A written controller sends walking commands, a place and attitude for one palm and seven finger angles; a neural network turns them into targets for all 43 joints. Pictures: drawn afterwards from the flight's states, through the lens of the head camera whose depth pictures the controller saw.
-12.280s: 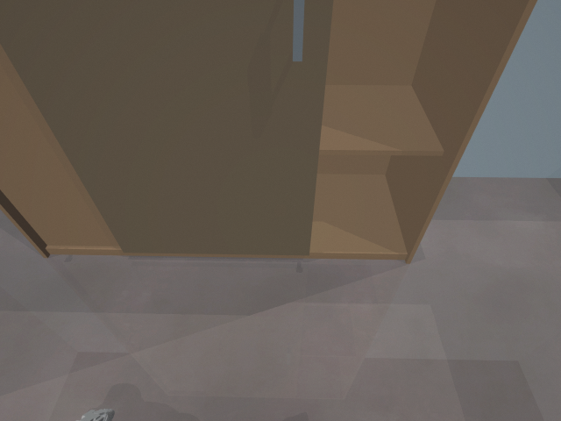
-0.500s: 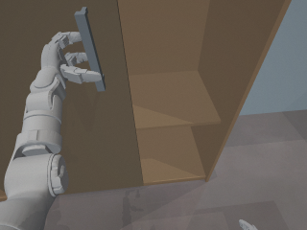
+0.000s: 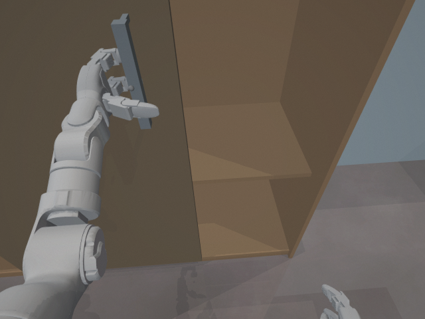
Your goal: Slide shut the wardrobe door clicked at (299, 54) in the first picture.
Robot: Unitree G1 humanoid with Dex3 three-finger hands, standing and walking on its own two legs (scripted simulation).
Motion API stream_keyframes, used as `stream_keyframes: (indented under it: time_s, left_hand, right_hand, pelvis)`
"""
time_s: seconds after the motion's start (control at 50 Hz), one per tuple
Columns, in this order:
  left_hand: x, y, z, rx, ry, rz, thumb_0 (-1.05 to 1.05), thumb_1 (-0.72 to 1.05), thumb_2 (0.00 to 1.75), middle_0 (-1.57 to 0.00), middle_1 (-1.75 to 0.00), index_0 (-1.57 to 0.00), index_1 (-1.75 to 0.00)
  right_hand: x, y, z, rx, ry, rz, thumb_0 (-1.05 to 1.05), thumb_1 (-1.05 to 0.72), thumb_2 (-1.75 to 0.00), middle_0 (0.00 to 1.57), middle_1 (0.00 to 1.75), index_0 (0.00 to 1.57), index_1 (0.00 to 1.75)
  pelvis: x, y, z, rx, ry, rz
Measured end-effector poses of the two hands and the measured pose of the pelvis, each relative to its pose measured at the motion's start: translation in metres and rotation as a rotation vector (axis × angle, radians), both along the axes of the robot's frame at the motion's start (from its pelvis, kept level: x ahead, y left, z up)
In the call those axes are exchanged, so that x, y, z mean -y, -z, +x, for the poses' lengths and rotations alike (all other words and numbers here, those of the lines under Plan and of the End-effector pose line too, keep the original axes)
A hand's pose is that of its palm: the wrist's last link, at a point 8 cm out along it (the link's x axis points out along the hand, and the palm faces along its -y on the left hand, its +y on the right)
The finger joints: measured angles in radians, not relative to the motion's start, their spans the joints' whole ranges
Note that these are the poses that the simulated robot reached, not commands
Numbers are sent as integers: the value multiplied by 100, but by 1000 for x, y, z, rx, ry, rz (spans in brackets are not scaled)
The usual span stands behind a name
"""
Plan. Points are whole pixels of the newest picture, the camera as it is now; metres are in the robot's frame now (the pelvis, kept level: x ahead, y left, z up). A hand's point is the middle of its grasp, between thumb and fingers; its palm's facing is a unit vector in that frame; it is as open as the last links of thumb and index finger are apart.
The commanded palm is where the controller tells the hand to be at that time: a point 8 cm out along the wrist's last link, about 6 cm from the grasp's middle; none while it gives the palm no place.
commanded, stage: slide the fingers in behind the handle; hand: left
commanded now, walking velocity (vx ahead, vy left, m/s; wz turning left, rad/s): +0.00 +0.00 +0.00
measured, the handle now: (136, 76) +0.49 +0.16 +0.24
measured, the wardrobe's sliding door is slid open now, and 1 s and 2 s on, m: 0.42 0.42 0.42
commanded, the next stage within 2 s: grip the handle and tug to test in 1.12 s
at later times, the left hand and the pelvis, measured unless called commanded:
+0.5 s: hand (144, 89) +0.44 +0.13 +0.24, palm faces +0.12 -0.99 +0.01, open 14.0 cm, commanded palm +0.41 +0.18 +0.24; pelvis +0.00 +0.00 +0.00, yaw +0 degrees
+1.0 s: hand (145, 89) +0.44 +0.13 +0.24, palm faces +0.13 -0.99 +0.00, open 14.2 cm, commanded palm +0.41 +0.17 +0.24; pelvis -0.01 +0.00 +0.00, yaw +1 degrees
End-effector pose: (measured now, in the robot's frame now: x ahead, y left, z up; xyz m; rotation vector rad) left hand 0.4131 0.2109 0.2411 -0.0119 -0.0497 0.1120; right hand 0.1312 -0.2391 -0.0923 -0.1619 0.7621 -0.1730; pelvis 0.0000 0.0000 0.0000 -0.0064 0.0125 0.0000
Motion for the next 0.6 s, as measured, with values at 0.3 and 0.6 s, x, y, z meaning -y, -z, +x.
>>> stream_keyframes:
  time_s: [0.3, 0.6]
  left_hand:
    - [14, 1, -5, -8, 11, 6, -2, -50, 30, -30, -120, -30, -120]
    - [25, -1, -6, -10, -8, 3, -2, -50, 30, -28, -120, -28, -120]
  right_hand:
    - [5, 4, -6, -35, 4, 0, 2, -91, -90, 20, 30, 20, 30]
    - [4, 6, -12, -37, 3, 8, 2, -91, -90, 20, 30, 20, 30]
  pelvis:
    - [3, 0, -1, 11, -6, 1]
    - [4, 0, -5, 18, -3, 2]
